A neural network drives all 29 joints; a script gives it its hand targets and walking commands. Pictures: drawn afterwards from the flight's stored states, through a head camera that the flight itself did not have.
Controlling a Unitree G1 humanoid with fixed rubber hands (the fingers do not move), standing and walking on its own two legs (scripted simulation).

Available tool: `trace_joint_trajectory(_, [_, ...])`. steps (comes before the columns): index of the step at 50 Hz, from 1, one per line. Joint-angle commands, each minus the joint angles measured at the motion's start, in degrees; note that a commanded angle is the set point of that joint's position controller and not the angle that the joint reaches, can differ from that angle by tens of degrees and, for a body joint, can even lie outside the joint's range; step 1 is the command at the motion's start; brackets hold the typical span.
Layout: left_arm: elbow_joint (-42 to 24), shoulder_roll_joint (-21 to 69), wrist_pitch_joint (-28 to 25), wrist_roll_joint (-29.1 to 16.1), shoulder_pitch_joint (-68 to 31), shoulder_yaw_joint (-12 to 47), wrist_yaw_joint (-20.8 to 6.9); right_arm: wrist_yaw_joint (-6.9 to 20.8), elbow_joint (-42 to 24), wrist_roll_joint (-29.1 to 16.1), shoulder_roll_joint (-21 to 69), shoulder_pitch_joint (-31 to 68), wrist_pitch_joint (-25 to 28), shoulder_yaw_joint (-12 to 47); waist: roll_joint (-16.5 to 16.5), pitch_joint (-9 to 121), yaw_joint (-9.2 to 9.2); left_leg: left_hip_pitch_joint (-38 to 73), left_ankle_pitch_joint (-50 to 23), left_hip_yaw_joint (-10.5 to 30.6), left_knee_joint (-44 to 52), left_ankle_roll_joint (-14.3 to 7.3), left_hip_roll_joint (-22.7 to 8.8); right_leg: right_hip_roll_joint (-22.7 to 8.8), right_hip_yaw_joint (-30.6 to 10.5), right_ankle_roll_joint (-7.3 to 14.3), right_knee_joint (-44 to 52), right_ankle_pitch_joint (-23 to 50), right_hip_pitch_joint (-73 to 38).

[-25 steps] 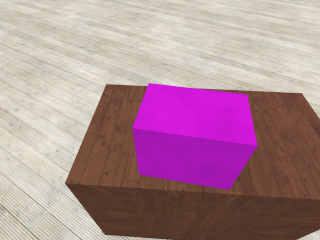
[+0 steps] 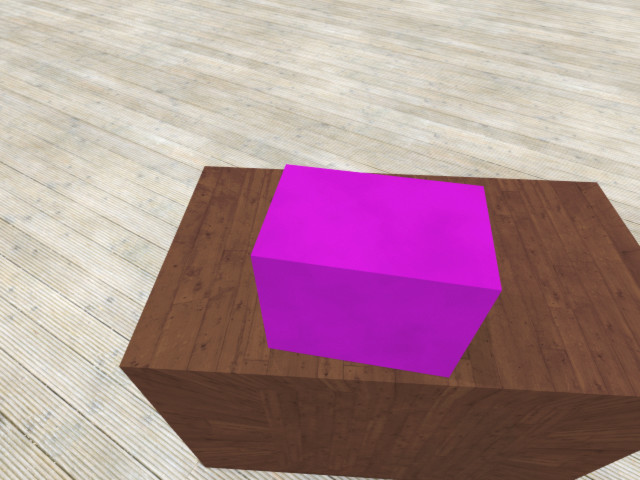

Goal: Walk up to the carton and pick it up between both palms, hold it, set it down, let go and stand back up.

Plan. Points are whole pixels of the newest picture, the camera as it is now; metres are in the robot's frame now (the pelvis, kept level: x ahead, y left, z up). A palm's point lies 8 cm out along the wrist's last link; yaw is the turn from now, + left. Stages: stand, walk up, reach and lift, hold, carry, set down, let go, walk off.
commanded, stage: stand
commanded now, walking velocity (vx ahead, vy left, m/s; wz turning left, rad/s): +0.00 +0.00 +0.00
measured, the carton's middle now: (368, 272) +0.42 -0.07 +0.00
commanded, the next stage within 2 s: none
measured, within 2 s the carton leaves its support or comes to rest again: neither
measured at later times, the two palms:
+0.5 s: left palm out of the picture +0.09 +0.28 -0.12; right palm out of the picture +0.10 -0.30 -0.12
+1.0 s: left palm out of the picture +0.11 +0.28 -0.12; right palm out of the picture +0.10 -0.30 -0.12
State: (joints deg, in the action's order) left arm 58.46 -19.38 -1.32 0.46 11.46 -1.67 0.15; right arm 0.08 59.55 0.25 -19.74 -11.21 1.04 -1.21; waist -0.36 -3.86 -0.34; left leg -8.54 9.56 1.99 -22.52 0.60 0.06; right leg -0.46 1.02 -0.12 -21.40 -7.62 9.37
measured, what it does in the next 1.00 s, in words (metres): shifts its weight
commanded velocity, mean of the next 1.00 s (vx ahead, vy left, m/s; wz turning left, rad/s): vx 0.00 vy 0.00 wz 0.00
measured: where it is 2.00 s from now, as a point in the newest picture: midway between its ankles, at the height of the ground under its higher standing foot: outside the picture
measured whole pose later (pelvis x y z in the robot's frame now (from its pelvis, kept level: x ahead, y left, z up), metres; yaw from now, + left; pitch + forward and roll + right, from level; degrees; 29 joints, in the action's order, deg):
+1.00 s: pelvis +0.05 -0.01 +0.00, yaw +0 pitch -4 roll +0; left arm 61.7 -17.4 -1.1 -0.4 9.2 -1.4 1.1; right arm -1.9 62.1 -0.1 -18.8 -10.0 0.8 -0.5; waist -0.9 -3.8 -0.3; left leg -3.3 12.8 1.8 -19.7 1.3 -1.0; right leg 0.3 1.0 0.4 -19.4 -11.1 4.6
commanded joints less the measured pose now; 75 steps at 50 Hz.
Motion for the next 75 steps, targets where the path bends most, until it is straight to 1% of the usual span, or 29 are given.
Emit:
trace_joint_trajectory(1, [-4.6,-12.0,-1.1,-0.2,-1.9,-2.8,0.3,-0.9,-3.6,-0.3,-11.8,-0.2,1.2,-2.3,-0.1,-0.2,1.08,-2.4,9.1,5.2,6.3,-1.8,-5.7,-6.8,-7.6,1.4,8.2,-14.6,2.6])
trace_joint_trajectory(4, [-4.0,-12.7,-0.9,0.0,-2.8,-3.2,0.5,-0.8,-5.0,-0.1,-11.2,3.4,0.7,-1.8,2.1,-0.4,-0.27,-2.8,5.6,5.7,6.4,-1.7,-6.1,-7.5,-7.0,1.6,8.1,-12.1,2.4])
trace_joint_trajectory(5, [-4.2,-10.3,-0.7,-0.3,-2.9,-2.5,0.7,-0.4,-4.1,-0.1,-9.5,2.7,0.7,-1.3,-1.0,-1.0,-0.05,-3.8,4.8,4.5,6.4,-1.8,-5.6,-7.2,-7.1,1.3,7.7,-10.5,1.0])
trace_joint_trajectory(6, [-4.6,-11.4,-0.7,-0.2,-2.4,-2.9,0.6,-0.8,-4.5,0.1,-10.2,2.9,0.8,-1.6,1.8,-0.9,-0.95,-4.1,3.8,5.6,6.8,-1.6,-5.9,-7.1,-6.9,1.6,7.1,-10.2,0.8])
trace_joint_trajectory(8, [-3.2,-10.8,-0.7,-0.4,-0.9,-2.9,0.6,-0.9,-3.5,0.3,-12.2,1.4,0.8,-1.9,0.0,0.8,-1.14,-4.3,4.3,4.9,6.5,-1.6,-5.6,-7.1,-7.1,1.7,7.4,-9.7,-2.1])
trace_joint_trajectory(9, [-3.7,-12.1,-0.6,-0.1,-2.8,-3.2,0.7,-0.9,-3.6,-0.2,-10.5,1.6,1.1,-1.9,0.6,2.8,0.21,-1.2,3.0,4.9,6.3,-1.7,-6.4,-7.9,-7.3,1.8,7.2,-8.1,-1.3])
trace_joint_trajectory(15, [-2.4,-10.0,-1.2,-0.2,-2.5,-2.3,0.6,-1.5,-3.5,-0.5,-13.1,1.6,1.4,-2.0,1.9,2.0,-0.02,-1.2,-2.1,5.8,6.0,-2.1,-7.5,-6.9,-5.4,1.7,6.0,1.6,-3.5])
trace_joint_trajectory(16, [-2.0,-9.7,-1.1,-0.3,-2.8,-2.5,0.7,-1.5,-2.2,-0.5,-11.1,1.1,1.3,-1.5,-1.3,2.6,-0.33,0.0,-3.7,5.4,6.5,-1.7,-7.4,-7.4,-5.7,2.0,5.7,-0.2,-2.9])
trace_joint_trajectory(20, [-1.4,-9.1,-0.8,-0.3,-2.8,-1.9,0.4,-1.5,-2.0,-0.9,-10.4,0.5,1.1,-1.5,-1.2,3.6,0.44,1.4,-2.0,4.4,6.0,-1.5,-6.4,-7.1,-5.6,1.6,6.3,-1.4,-2.8])
trace_joint_trajectory(22, [-1.3,-9.6,-0.9,-0.7,-2.6,-1.9,0.5,-1.4,-1.8,-0.5,-9.9,1.3,0.8,-1.3,3.2,2.7,0.00,0.7,-3.7,5.4,6.2,-1.7,-7.4,-6.5,-4.5,0.7,6.1,1.8,-4.0])
trace_joint_trajectory(23, [-1.1,-8.8,-0.6,-0.5,-2.8,-2.0,0.8,-1.3,-2.3,-0.2,-11.2,2.1,0.9,-1.5,-1.3,0.9,0.15,0.4,-3.0,4.5,6.1,-1.4,-7.2,-7.5,-5.6,1.4,6.7,1.0,-2.9])
trace_joint_trajectory(25, [-0.5,-8.9,-0.6,-0.7,-2.0,-2.1,0.9,-1.8,-1.8,-0.6,-10.4,2.4,0.7,-1.2,-1.0,1.7,-0.79,0.4,-4.6,4.4,6.1,-1.1,-6.8,-6.8,-5.2,1.4,6.3,2.5,-3.8])
trace_joint_trajectory(27, [-1.0,-10.9,-0.9,-0.5,-4.2,-2.5,1.2,-1.8,-2.2,-0.4,-9.6,1.9,0.6,-1.1,1.8,0.9,0.45,1.5,-3.9,4.9,5.9,-1.1,-7.2,-7.6,-5.8,1.4,6.4,1.3,-2.1])
trace_joint_trajectory(31, [-0.6,-8.4,-0.9,-0.5,-1.4,-2.0,0.9,-1.7,-1.9,-0.4,-11.4,2.7,0.7,-1.7,-2.5,3.2,-0.48,2.3,-5.0,4.0,6.0,-1.3,-7.1,-7.4,-5.3,1.5,6.1,3.7,-4.2])
trace_joint_trajectory(32, [0.1,-10.0,-0.8,-0.9,-1.5,-2.2,0.8,-1.7,-1.2,-0.7,-9.4,1.4,0.8,-1.4,1.6,3.3,-0.42,1.4,-5.3,4.1,6.7,-1.2,-7.1,-7.5,-5.0,1.4,5.8,3.9,-5.4])
trace_joint_trajectory(37, [-0.4,-9.2,-0.7,-0.9,-3.3,-2.3,1.3,-2.2,-0.5,-0.5,-8.9,1.1,0.7,-1.2,-1.8,1.8,0.41,3.5,-8.5,3.9,6.1,-1.1,-7.1,-7.3,-5.0,1.3,5.3,6.5,-3.6])
trace_joint_trajectory(41, [-0.2,-9.3,-0.6,-0.6,-4.0,-2.0,1.5,-2.0,-1.3,-0.7,-8.3,1.6,0.7,-0.8,2.1,1.3,0.70,2.6,-6.6,4.3,6.8,-1.1,-7.2,-7.4,-5.0,1.2,5.3,6.1,-3.7])
trace_joint_trajectory(44, [-0.3,-9.4,-0.7,-0.7,-3.5,-2.1,1.3,-2.4,-0.5,0.0,-11.3,1.7,0.5,-1.7,-1.9,1.4,0.14,1.4,-8.9,3.4,6.1,-1.2,-7.0,-7.6,-4.7,1.3,5.7,7.6,-5.4])
trace_joint_trajectory(49, [-0.1,-9.9,-0.6,-0.5,-4.0,-2.4,1.7,-2.5,-0.8,-0.6,-8.9,2.7,0.9,-1.2,2.5,2.6,0.38,3.4,-9.8,4.2,5.7,-1.0,-7.9,-7.2,-4.2,1.5,5.4,9.6,-5.1])
trace_joint_trajectory(54, [-0.2,-8.7,-0.8,-0.9,-3.9,-1.8,1.5,-2.5,0.3,0.0,-11.7,1.0,0.4,-2.1,-1.1,0.6,0.75,2.5,-10.6,3.0,5.9,-1.3,-7.3,-7.4,-4.6,1.6,6.0,8.0,-4.7])
trace_joint_trajectory(59, [0.5,-8.8,-0.5,-1.0,-1.7,-2.0,1.4,-2.9,-0.8,0.2,-11.4,1.8,0.7,-2.3,1.2,3.5,-0.43,4.0,-10.5,3.0,5.8,-1.0,-7.5,-7.5,-4.2,1.5,5.7,10.5,-6.9])
trace_joint_trajectory(61, [0.1,-8.8,-0.4,-0.9,-2.2,-2.2,2.0,-2.6,-1.1,-0.3,-10.7,3.2,0.7,-1.6,-2.4,2.7,-0.95,1.6,-9.9,2.9,6.4,-1.3,-6.7,-7.9,-5.0,1.3,5.9,10.3,-8.5])
trace_joint_trajectory(63, [-0.4,-10.8,-0.3,-0.8,-4.1,-2.9,2.2,-2.6,-0.8,-0.5,-11.0,2.9,0.7,-2.1,0.2,2.9,-0.07,3.8,-9.7,3.0,6.7,-1.1,-7.4,-7.6,-4.8,1.7,5.1,9.8,-5.7])
trace_joint_trajectory(66, [0.3,-8.5,-0.5,-0.9,-2.8,-1.7,1.8,-2.7,0.5,-0.9,-10.9,-0.9,0.9,-1.9,-0.7,2.2,0.91,4.6,-9.9,2.9,6.5,-1.1,-7.4,-7.9,-4.9,1.5,5.7,12.5,-6.3])
trace_joint_trajectory(68, [0.3,-9.3,-0.7,-0.8,-3.5,-2.0,1.7,-2.9,0.8,-0.3,-10.1,-0.7,0.5,-1.6,1.3,2.1,0.90,4.7,-10.4,3.2,6.8,-0.9,-7.7,-7.6,-4.4,1.5,5.4,10.2,-5.6])
trace_joint_trajectory(69, [0.1,-8.6,-0.7,-1.0,-3.1,-2.1,1.6,-2.9,0.1,0.0,-11.6,0.8,0.6,-2.2,-0.6,2.7,0.08,4.5,-11.9,2.5,6.0,-1.5,-7.7,-8.0,-5.0,1.5,5.8,12.2,-6.5])
trace_joint_trajectory(70, [0.1,-10.5,-0.6,-0.8,-5.3,-2.4,1.7,-2.6,0.1,-0.4,-9.1,1.7,0.7,-1.6,2.1,2.9,1.03,6.2,-11.3,3.1,6.8,-1.0,-7.8,-7.4,-4.0,1.4,5.7,10.7,-4.9])
trace_joint_trajectory(71, [-0.2,-10.4,-0.5,-0.8,-3.4,-2.8,1.6,-2.8,-0.5,-0.2,-9.3,2.7,0.6,-1.5,-0.3,2.0,-0.13,5.1,-11.8,2.7,6.4,-1.0,-7.8,-7.6,-4.2,1.5,5.0,10.5,-5.2])
trace_joint_trajectory(75, [-0.4,-8.0,-0.8,-1.0,-5.2,-1.6,1.4,-3.1,0.0,-0.5,-11.0,3.0,0.8,-2.1,2.0,1.7,1.09,3.8,-9.7,3.3,6.8,-1.5,-7.7,-7.9,-4.4,1.5,6.6,9.6,-5.7])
